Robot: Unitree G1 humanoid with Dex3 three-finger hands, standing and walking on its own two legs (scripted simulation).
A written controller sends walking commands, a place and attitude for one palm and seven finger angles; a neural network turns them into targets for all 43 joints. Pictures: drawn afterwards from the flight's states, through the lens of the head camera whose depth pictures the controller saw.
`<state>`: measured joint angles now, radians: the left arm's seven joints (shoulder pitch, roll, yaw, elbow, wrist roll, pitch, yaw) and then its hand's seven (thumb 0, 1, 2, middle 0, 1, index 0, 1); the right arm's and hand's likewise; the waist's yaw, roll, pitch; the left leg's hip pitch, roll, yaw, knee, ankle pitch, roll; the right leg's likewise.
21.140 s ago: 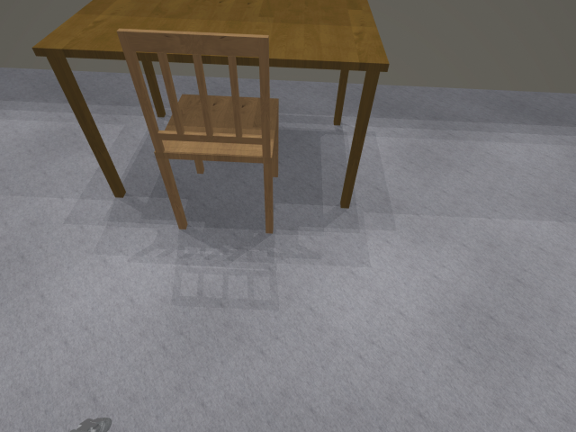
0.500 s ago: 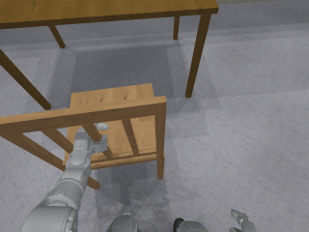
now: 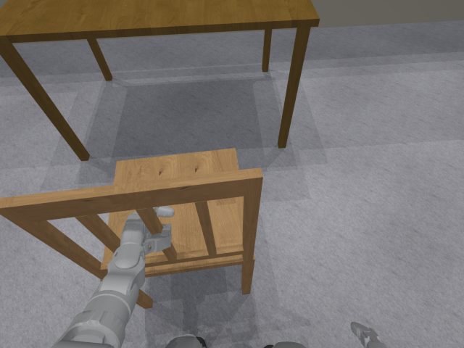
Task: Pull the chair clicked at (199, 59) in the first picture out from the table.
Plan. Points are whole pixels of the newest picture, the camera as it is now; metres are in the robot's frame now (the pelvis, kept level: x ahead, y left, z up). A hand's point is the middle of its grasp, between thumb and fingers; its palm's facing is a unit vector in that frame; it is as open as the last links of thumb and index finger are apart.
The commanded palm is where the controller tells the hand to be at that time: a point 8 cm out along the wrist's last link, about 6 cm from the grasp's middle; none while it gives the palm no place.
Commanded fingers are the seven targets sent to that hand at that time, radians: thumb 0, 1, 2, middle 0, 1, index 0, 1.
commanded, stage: stop walking, hand still on the chair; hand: left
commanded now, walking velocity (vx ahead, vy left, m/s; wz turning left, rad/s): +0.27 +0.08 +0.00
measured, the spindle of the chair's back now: (160, 235) +0.34 +0.16 -0.10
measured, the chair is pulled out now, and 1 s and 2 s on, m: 0.60 0.67 0.67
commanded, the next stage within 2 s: open the thumb and straighten the fingers in 0.96 s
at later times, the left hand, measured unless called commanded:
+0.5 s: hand (160, 274) +0.25 +0.14 -0.06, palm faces +0.00 -0.98 -0.17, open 5.3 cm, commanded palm +0.23 +0.19 -0.05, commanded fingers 0.00 0.90 0.90 -0.50 -1.45 -0.50 -1.45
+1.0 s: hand (160, 273) +0.25 +0.14 -0.06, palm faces +0.02 -0.99 -0.17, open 5.3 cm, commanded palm +0.23 +0.19 -0.05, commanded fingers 0.00 0.90 0.90 -0.50 -1.45 -0.50 -1.45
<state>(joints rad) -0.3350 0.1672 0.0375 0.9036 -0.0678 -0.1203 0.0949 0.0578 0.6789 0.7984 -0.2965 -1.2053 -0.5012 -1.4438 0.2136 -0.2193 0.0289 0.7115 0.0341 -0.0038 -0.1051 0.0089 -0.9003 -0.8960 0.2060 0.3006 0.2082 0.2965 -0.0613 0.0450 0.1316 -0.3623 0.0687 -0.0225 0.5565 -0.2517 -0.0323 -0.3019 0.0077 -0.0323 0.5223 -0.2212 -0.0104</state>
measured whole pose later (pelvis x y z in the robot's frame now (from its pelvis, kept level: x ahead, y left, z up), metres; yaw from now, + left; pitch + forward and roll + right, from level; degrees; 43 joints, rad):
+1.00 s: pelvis +0.04 +0.01 +0.01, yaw +0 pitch -2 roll +0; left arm 0.13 0.13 -0.09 0.56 -0.04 -0.09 0.09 0.07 0.68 0.83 -0.29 -1.25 -0.50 -1.44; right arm 0.19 -0.23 0.04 0.69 0.02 -0.01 -0.13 0.01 -0.90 -0.90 0.20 0.30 0.20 0.30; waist -0.02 0.03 0.01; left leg -0.22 0.05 -0.02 0.44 -0.19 -0.04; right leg -0.17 -0.01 -0.03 0.43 -0.23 0.00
